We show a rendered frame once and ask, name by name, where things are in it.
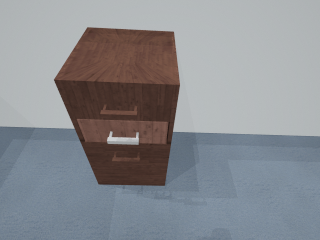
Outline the cabinet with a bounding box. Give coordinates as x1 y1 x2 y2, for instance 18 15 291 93
54 27 180 186

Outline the drawer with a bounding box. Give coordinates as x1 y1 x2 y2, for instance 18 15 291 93
77 119 169 144

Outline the handle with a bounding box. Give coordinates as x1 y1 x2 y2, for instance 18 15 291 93
100 110 138 119
112 157 140 164
107 131 139 145

